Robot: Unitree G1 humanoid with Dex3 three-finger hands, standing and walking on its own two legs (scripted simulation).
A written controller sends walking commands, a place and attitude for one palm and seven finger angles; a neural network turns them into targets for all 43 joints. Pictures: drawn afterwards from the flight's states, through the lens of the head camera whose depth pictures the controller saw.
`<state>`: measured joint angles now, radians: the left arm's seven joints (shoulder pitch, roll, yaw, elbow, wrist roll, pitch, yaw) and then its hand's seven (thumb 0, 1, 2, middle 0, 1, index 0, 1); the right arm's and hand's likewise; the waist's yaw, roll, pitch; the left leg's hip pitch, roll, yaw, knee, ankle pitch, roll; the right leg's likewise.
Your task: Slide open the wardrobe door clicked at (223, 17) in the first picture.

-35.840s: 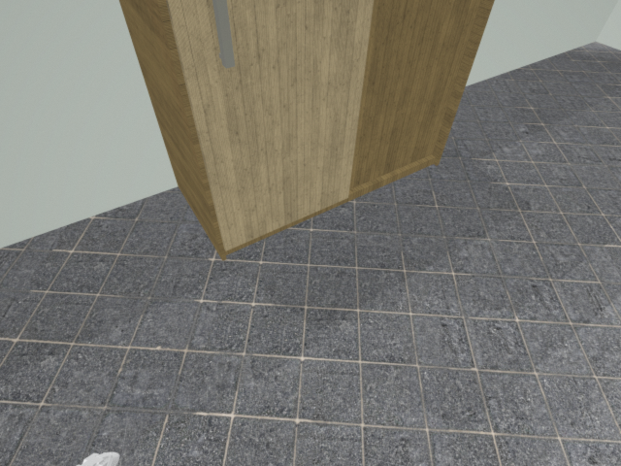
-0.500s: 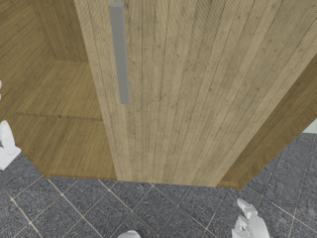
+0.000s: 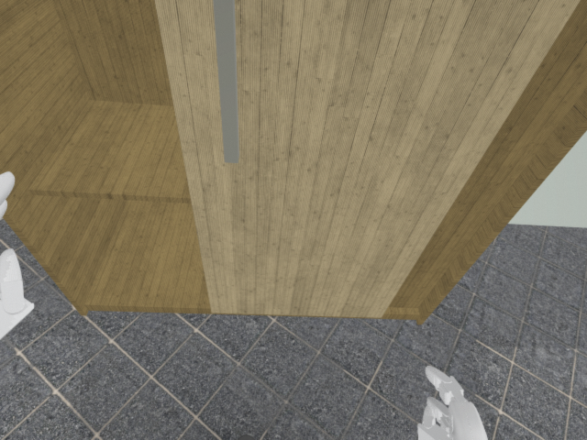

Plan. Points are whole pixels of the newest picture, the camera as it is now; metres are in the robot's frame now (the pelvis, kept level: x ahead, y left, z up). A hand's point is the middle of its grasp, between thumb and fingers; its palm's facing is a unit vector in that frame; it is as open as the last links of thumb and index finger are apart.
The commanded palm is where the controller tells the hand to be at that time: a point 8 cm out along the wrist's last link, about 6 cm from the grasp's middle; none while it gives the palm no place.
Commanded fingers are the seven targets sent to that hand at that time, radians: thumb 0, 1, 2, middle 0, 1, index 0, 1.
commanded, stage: stop stepping back and stand still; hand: left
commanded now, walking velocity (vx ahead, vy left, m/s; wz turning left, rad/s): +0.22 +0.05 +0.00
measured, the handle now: (229, 84) +0.61 +0.16 +0.17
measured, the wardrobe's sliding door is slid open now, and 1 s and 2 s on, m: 0.44 0.44 0.44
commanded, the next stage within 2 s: let the arm hang, fingers relaxed in 0.50 s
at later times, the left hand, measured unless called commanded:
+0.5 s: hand out of the picture +0.18 +0.29 +0.16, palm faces +0.42 -0.76 -0.49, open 7.4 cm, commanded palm +0.12 +0.32 +0.17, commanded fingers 0.00 0.90 0.90 -0.20 -0.30 -0.20 -0.30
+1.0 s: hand out of the picture +0.01 +0.19 -0.18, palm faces +0.06 -0.98 -0.21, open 6.9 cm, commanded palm none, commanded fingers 0.00 0.90 0.90 -0.20 -0.30 -0.20 -0.30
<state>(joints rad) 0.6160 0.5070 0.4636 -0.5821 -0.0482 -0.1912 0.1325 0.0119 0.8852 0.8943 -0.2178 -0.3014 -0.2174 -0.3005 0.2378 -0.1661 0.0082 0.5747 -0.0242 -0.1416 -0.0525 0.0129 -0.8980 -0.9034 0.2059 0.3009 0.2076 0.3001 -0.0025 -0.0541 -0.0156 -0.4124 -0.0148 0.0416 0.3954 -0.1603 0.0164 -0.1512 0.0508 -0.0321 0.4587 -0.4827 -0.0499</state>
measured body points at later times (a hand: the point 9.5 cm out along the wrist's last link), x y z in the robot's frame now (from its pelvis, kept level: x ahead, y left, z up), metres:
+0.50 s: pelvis -0.02 +0.02 -0.01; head -0.02 +0.03 +0.44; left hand +0.15 +0.33 +0.19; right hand +0.11 -0.21 -0.11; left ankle -0.03 +0.14 -0.73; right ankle -0.02 -0.08 -0.74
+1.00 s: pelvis -0.02 +0.00 -0.01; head +0.02 +0.01 +0.44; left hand +0.00 +0.24 -0.16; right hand +0.03 -0.25 -0.15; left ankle -0.01 +0.14 -0.74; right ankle -0.02 -0.11 -0.74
